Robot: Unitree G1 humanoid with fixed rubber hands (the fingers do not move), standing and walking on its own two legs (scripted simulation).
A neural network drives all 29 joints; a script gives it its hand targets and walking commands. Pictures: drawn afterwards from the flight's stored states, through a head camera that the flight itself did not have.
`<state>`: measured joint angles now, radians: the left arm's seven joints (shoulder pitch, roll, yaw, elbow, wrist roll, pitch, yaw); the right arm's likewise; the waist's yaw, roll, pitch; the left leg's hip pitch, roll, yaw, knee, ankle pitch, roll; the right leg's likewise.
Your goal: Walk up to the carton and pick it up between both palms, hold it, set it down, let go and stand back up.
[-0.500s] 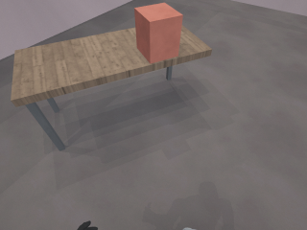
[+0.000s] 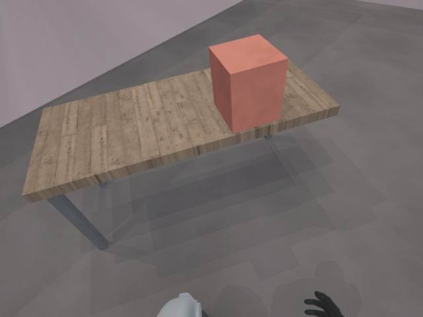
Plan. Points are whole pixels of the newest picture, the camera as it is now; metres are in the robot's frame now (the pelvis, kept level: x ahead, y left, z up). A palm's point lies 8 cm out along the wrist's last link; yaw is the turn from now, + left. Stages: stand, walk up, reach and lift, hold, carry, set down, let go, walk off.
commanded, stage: walk up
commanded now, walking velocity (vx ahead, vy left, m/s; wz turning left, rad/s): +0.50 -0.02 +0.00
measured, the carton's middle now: (245, 84) +0.91 -0.04 -0.07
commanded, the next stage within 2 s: none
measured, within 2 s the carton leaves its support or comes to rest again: neither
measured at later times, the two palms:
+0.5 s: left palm (141, 234) +0.34 +0.24 -0.14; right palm (336, 301) +0.19 -0.20 -0.10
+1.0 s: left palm (163, 211) +0.39 +0.19 -0.11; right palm (338, 198) +0.45 -0.28 -0.14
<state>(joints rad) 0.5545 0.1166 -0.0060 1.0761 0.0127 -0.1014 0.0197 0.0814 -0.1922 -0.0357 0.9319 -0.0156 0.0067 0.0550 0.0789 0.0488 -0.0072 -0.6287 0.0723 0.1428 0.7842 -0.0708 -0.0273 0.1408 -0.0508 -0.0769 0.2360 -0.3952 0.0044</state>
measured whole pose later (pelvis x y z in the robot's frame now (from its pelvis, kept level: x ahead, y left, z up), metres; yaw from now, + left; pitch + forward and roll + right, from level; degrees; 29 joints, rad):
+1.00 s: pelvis +0.41 -0.04 +0.02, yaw -1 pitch -2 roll +2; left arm 0.35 0.14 -0.01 1.08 0.00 -0.06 0.02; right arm 0.20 -0.22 -0.05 1.01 -0.01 0.03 -0.02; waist 0.00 0.05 0.08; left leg -0.45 0.05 0.01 0.92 -0.28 -0.02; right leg -0.15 -0.02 -0.13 0.34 -0.15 -0.06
